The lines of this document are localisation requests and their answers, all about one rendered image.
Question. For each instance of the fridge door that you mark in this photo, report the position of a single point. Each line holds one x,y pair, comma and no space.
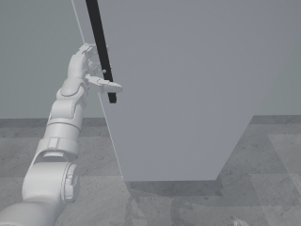
193,74

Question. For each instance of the handle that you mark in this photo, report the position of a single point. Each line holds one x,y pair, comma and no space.
97,28

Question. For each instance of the right robot hand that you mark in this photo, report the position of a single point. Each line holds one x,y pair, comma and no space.
237,222

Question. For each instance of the left robot hand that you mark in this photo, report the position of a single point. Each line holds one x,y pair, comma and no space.
80,68

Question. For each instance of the robot left upper arm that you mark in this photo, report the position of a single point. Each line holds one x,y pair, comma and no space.
48,188

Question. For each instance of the robot left forearm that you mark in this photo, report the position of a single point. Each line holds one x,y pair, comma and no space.
60,141

